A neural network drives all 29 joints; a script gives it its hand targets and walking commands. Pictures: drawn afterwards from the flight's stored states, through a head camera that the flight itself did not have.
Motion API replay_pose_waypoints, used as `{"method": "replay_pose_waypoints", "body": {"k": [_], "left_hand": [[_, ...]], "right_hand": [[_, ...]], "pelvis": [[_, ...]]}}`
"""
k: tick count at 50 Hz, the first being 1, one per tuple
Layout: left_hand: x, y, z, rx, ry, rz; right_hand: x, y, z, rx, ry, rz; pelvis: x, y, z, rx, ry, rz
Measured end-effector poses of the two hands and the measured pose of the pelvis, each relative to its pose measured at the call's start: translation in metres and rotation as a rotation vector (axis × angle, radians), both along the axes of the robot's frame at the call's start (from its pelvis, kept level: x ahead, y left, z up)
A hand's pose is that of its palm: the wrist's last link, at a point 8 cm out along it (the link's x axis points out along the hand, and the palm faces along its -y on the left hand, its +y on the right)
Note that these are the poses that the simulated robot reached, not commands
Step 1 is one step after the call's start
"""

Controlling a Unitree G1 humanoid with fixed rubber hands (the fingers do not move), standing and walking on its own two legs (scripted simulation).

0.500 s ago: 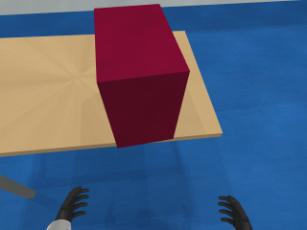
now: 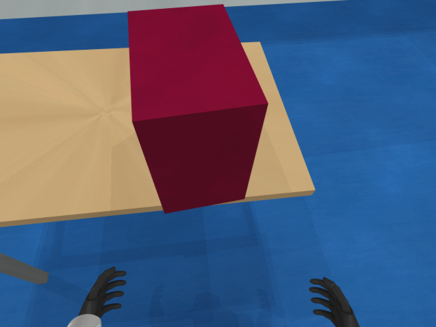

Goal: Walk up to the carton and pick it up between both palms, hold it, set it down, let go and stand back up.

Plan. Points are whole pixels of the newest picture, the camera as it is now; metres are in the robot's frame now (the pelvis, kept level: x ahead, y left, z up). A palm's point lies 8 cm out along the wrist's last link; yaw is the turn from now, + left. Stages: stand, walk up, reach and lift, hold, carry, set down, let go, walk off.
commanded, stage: let go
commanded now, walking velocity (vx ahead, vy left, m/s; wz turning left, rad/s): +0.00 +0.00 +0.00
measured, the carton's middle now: (192, 115) +0.49 +0.08 +0.07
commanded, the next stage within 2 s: stand in 0.10 s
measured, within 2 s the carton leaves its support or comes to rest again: neither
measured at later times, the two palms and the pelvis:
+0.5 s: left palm out of the picture +0.08 +0.29 -0.10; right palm out of the picture +0.11 -0.24 -0.11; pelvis +0.00 +0.00 +0.00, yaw +0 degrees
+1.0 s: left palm out of the picture +0.03 +0.30 -0.12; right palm out of the picture +0.08 -0.25 -0.12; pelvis -0.01 +0.00 +0.00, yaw +0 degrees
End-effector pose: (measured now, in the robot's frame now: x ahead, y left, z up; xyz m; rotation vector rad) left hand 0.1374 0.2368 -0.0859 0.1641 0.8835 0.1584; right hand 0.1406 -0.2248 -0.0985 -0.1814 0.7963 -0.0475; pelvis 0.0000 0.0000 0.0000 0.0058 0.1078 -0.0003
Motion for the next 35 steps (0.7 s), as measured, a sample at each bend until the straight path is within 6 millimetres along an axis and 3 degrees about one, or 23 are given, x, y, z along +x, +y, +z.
{"method": "replay_pose_waypoints", "body": {"k": [9,14,21,35], "left_hand": [[0.000,0.001,-0.001,0.018,0.006,-0.028],[-0.018,0.024,-0.009,0.084,0.070,-0.048],[-0.044,0.050,-0.014,0.123,0.125,-0.009],[-0.081,0.057,-0.027,0.117,0.218,0.027]], "right_hand": [[-0.002,-0.001,-0.002,-0.005,0.019,0.005],[-0.014,-0.008,-0.012,-0.047,0.153,-0.026],[-0.021,-0.016,-0.012,-0.058,0.179,-0.054],[-0.041,-0.019,-0.017,-0.055,0.229,-0.072]], "pelvis": [[0.001,0.000,0.000,0.000,0.000,0.000],[0.004,0.000,0.000,0.000,0.005,0.000],[0.003,0.001,0.000,-0.002,0.001,0.000],[-0.005,0.002,0.000,-0.003,-0.011,0.000]]}}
